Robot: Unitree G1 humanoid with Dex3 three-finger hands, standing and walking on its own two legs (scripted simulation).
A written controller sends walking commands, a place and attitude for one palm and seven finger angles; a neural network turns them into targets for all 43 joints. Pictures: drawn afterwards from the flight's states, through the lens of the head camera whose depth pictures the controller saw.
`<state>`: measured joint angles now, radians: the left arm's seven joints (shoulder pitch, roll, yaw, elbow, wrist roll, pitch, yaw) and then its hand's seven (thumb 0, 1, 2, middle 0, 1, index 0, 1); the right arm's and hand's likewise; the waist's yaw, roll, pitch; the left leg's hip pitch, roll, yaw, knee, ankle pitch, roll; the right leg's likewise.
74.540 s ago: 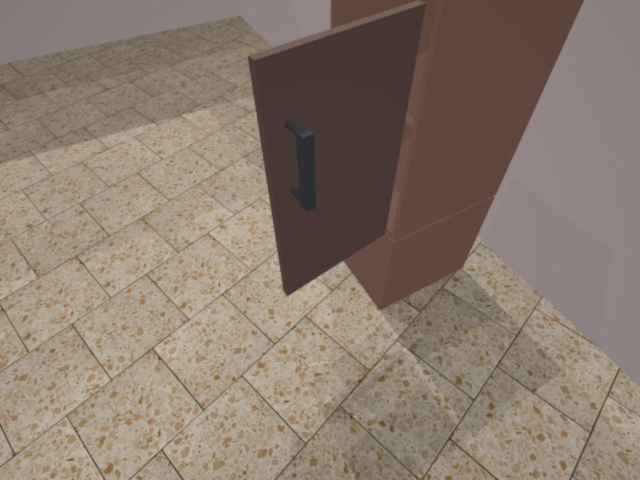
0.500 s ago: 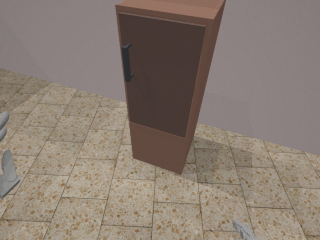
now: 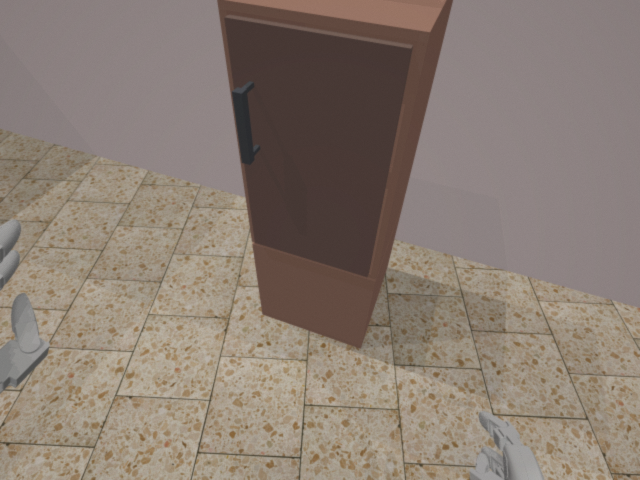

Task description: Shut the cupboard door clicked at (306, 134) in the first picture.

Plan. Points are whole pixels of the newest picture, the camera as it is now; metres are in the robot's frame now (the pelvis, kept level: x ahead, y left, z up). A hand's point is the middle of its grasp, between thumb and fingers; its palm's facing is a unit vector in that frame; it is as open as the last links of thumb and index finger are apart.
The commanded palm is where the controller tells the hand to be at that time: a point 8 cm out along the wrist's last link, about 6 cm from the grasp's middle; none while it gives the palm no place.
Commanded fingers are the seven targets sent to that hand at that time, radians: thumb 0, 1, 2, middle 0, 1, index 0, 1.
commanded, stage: stop stepping back and stand still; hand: left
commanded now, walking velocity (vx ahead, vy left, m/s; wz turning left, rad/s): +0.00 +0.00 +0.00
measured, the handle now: (248, 123) +0.76 +0.19 +0.06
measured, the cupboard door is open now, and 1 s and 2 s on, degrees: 0 0 0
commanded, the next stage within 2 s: let the arm hang, fingers relaxed in 0.14 s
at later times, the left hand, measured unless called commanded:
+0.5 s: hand out of the picture +0.06 +0.19 -0.16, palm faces +0.02 -0.98 -0.20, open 7.4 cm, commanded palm none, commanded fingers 0.00 0.90 0.90 -0.20 -0.30 -0.20 -0.30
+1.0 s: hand out of the picture -0.15 +0.17 -0.17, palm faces +0.09 -0.98 -0.17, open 7.4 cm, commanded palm none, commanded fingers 0.00 0.90 0.90 -0.20 -0.30 -0.20 -0.30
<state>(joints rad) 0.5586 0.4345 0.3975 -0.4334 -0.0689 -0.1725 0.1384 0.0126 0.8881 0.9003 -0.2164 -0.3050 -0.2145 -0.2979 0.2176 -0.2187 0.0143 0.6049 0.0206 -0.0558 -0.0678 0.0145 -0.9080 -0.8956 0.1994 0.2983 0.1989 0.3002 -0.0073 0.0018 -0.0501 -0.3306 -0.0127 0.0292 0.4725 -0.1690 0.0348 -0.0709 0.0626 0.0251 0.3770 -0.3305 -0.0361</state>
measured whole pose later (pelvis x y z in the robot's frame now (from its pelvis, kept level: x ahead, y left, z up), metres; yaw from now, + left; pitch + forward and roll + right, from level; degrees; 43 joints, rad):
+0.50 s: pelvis -0.02 +0.01 -0.01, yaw +2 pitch -2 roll -1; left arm 0.29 0.20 0.00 0.79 0.01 0.06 0.01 0.01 0.91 0.90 -0.20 -0.30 -0.20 -0.29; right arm 0.21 -0.25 0.02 0.89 -0.03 0.01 0.00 0.01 -0.91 -0.90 0.20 0.30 0.20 0.30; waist -0.04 0.00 -0.01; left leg -0.35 -0.04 0.01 0.57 -0.19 0.05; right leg -0.11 0.04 -0.01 0.54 -0.40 -0.03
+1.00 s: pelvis -0.04 +0.02 +0.00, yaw +2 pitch -2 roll -1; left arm 0.47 0.11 0.00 1.19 0.01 0.01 0.04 0.00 0.91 0.90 -0.20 -0.30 -0.20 -0.29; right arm 0.32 -0.11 0.00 1.13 -0.01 0.03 -0.03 0.01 -0.91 -0.90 0.20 0.30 0.20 0.30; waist 0.00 0.02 0.01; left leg -0.29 -0.06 0.02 0.39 -0.07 0.07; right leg -0.09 0.02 0.00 0.43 -0.32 -0.01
